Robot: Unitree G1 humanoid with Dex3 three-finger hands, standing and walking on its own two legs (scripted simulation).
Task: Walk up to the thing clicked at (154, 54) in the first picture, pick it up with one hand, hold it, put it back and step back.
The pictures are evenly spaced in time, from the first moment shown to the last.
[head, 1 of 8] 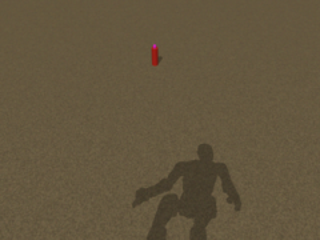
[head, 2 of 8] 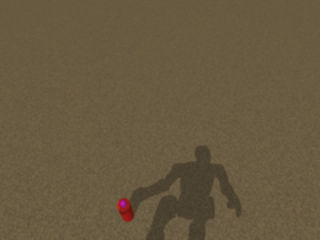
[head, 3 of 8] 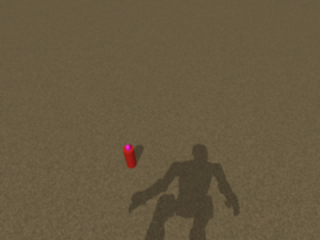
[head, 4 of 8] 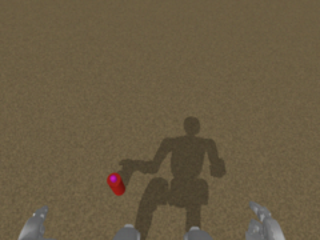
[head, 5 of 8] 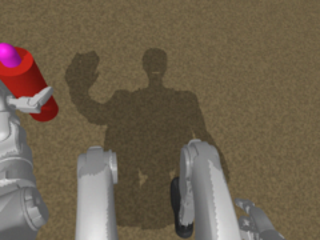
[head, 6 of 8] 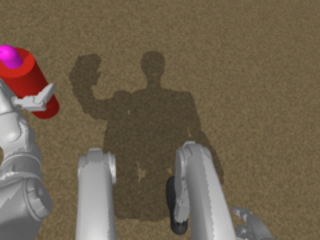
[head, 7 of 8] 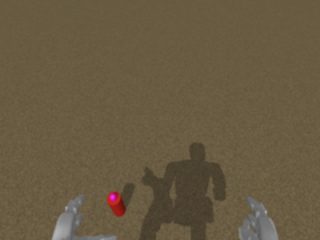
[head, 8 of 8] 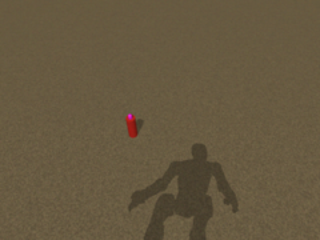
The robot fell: no
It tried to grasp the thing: yes
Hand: left
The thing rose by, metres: 0.66
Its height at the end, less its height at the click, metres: +0.00
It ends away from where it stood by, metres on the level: 0.02
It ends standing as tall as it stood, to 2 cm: yes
